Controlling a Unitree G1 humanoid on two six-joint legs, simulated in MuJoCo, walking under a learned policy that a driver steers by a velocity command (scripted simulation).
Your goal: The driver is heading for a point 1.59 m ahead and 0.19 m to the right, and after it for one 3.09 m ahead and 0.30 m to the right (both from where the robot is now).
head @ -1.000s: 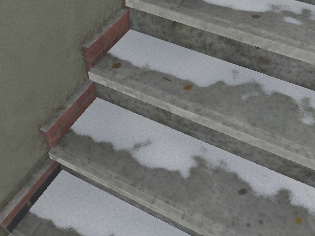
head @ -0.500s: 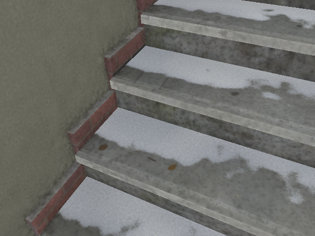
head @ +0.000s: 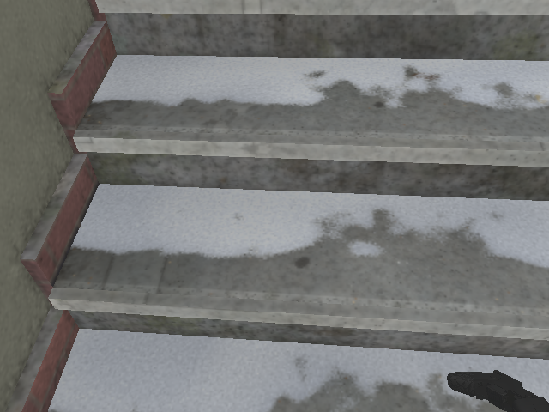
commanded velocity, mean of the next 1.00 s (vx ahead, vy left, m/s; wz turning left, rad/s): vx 0.50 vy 0.00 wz -0.37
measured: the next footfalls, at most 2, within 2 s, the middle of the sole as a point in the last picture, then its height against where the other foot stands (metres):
right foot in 0.42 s outside the picture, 0.16 m higher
left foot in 0.92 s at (362, 250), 0.16 m higher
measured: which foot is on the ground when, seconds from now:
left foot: down 0.00-0.44, up 0.46-0.90, down 0.92-1.00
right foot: up 0.00-0.40, down 0.42-0.94, up 0.96-1.00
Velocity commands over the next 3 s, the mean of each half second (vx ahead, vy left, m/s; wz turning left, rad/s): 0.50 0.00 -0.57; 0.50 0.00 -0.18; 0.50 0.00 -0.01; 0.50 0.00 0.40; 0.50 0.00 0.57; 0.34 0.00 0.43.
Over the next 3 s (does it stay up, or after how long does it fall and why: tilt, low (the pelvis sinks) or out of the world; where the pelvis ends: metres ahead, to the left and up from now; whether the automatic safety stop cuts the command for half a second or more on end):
stays up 1.54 -0.25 0.89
